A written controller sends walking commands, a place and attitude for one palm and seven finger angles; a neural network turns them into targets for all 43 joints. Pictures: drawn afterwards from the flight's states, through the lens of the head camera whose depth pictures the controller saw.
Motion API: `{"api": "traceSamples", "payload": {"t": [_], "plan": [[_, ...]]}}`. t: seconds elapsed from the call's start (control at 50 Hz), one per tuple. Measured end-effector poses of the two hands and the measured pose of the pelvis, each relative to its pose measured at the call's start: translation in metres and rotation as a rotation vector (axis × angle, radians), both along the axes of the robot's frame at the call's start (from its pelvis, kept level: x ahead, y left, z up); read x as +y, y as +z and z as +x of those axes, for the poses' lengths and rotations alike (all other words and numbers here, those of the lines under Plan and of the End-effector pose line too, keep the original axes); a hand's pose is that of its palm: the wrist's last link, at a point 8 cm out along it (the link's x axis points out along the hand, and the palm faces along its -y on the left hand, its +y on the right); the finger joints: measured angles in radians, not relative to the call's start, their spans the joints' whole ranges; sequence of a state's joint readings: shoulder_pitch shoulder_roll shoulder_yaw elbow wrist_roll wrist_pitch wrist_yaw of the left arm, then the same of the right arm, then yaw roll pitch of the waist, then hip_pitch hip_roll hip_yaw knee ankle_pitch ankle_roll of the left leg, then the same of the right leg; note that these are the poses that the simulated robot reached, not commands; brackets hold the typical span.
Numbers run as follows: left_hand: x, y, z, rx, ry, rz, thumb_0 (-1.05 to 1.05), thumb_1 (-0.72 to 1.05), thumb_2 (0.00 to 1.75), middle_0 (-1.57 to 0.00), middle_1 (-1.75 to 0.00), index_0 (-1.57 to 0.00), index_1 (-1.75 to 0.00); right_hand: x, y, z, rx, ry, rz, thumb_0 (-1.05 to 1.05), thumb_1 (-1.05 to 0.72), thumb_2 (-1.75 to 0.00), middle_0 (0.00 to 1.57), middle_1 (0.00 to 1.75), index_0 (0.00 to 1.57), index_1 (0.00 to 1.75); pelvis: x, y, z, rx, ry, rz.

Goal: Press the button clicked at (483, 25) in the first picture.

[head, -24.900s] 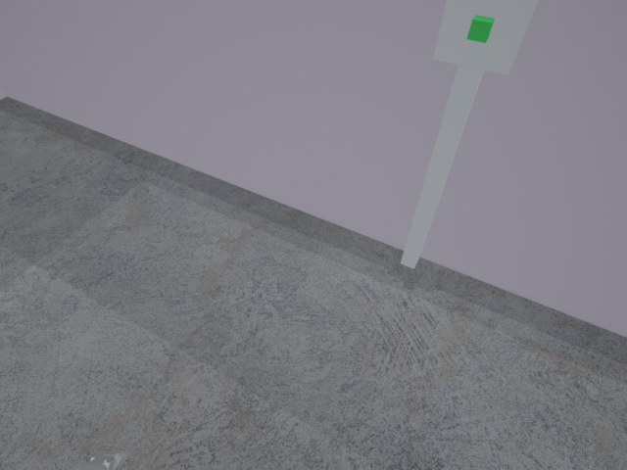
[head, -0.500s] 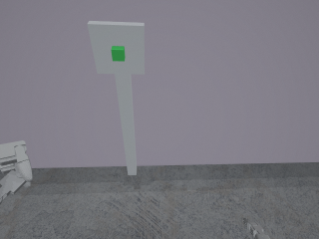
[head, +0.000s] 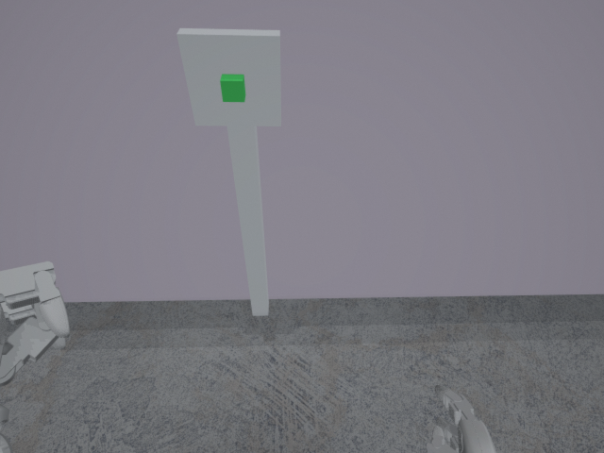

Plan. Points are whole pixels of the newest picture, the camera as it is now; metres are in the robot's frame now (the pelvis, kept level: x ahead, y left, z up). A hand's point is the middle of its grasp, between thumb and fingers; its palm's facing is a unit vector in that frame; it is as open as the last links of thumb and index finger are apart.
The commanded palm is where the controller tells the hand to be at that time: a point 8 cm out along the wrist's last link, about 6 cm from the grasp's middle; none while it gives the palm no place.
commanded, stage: stop stepping back and stand still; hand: left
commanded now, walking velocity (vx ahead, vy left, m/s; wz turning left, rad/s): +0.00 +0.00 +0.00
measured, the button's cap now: (233, 87) +0.71 +0.16 +0.15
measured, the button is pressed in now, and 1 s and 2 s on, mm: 0 0 0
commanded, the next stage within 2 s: let the arm hang, fingers relaxed in 0.02 s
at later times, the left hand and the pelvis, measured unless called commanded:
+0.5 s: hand out of the picture +0.01 +0.20 -0.18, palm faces +0.05 -0.98 -0.18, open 3.7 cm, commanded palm none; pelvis +0.00 +0.01 +0.00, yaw +2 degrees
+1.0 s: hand out of the picture -0.02 +0.17 -0.17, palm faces +0.05 -0.98 -0.19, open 7.3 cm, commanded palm none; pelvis +0.01 +0.00 +0.00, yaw +1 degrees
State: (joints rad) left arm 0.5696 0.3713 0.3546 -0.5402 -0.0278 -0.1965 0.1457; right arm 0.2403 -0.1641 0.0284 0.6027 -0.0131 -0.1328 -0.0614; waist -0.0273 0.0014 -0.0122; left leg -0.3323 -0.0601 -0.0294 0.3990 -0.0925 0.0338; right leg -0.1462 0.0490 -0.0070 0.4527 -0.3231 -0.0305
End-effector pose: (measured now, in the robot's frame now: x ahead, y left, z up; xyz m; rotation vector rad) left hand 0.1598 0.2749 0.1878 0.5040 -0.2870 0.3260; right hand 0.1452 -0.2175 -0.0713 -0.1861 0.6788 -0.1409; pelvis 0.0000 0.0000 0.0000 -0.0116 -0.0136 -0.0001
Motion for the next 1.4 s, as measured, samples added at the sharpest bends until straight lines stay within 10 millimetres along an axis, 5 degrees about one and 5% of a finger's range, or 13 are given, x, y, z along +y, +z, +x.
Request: {"api": "traceSamples", "payload": {"t": [0.08,0.14,0.2,0.26,0.34,0.42,0.58,0.7,0.88,1.14,1.4], "plan": [[-0.006,0.002,-0.01,0.037,-0.027,0.026,0.01,0.89,0.89,-1.31,-1.5,-1.31,-1.5,0.002,-0.005,0.005,0.031,0.021,0.018,0.02,-0.9,-0.9,0.21,0.3,0.2,0.3,0.0,0.0,0.004,0.017,-0.002,-0.014],[0.003,-0.014,-0.008,0.078,-0.004,0.021,0.01,0.88,0.89,-1.31,-1.5,-1.31,-1.5,-0.004,-0.015,0.008,0.061,0.031,0.004,0.02,-0.9,-0.9,0.21,0.3,0.2,0.3,0.005,-0.005,0.011,0.024,-0.001,-0.029],[0.027,-0.095,0.011,0.373,0.049,-0.063,0.0,0.89,0.9,-1.29,-1.49,-1.3,-1.49,-0.016,-0.038,0.01,0.146,0.067,-0.018,0.01,-0.9,-0.9,0.21,0.3,0.2,0.3,0.013,-0.014,0.009,0.025,0.017,-0.024],[0.036,-0.196,0.006,0.761,0.135,-0.217,0.0,0.89,0.9,-1.25,-1.45,-1.25,-1.45,-0.027,-0.049,0.003,0.217,0.048,-0.047,0.01,-0.9,-0.9,0.21,0.3,0.2,0.3,0.017,-0.018,0.005,0.019,0.02,-0.006],[0.01,-0.289,-0.046,1.187,0.159,-0.373,0.01,0.9,0.89,-1.14,-1.35,-1.15,-1.35,-0.037,-0.045,-0.021,0.304,0.005,-0.081,0.01,-0.9,-0.9,0.21,0.3,0.2,0.3,0.015,-0.014,0.003,0.004,0.017,0.002],[-0.027,-0.333,-0.11,1.466,0.153,-0.502,0.01,0.9,0.89,-1.02,-1.22,-1.02,-1.22,-0.041,-0.041,-0.056,0.436,-0.033,-0.106,0.01,-0.9,-0.9,0.2,0.3,0.2,0.3,0.013,-0.007,0.003,-0.001,0.015,0.0],[-0.025,-0.334,-0.199,1.687,0.322,-0.573,0.01,0.9,0.89,-0.75,-0.92,-0.73,-0.93,-0.022,-0.057,-0.118,0.681,-0.06,-0.058,0.01,-0.9,-0.9,0.2,0.3,0.19,0.3,0.012,0.001,0.005,-0.004,0.03,-0.004],[-0.024,-0.322,-0.228,1.758,0.388,-0.551,0.01,0.9,0.89,-0.53,-0.68,-0.53,-0.69,0.001,-0.072,-0.141,0.743,-0.069,0.034,0.01,-0.9,-0.9,0.2,0.3,0.2,0.3,0.012,0.002,0.006,-0.015,0.025,0.001],[-0.04,-0.322,-0.209,1.711,0.367,-0.546,0.0,0.9,0.89,-0.28,-0.39,-0.28,-0.39,0.019,-0.083,-0.152,0.756,-0.084,0.113,0.01,-0.9,-0.9,0.2,0.3,0.2,0.3,0.007,0.002,0.008,-0.025,0.014,0.01],[-0.081,-0.334,-0.162,1.623,0.259,-0.597,0.0,0.9,0.89,-0.2,-0.31,-0.21,-0.31,0.007,-0.08,-0.158,0.766,-0.12,0.105,0.01,-0.9,-0.9,0.2,0.3,0.19,0.3,-0.005,0.001,0.017,-0.025,0.011,0.015],[-0.084,-0.331,-0.169,1.664,0.307,-0.593,0.0,0.91,0.89,-0.2,-0.3,-0.2,-0.3,-0.005,-0.08,-0.15,0.777,-0.123,0.095,0.01,-0.91,-0.9,0.2,0.3,0.19,0.3,-0.015,0.001,0.025,-0.023,0.008,0.016]]}}
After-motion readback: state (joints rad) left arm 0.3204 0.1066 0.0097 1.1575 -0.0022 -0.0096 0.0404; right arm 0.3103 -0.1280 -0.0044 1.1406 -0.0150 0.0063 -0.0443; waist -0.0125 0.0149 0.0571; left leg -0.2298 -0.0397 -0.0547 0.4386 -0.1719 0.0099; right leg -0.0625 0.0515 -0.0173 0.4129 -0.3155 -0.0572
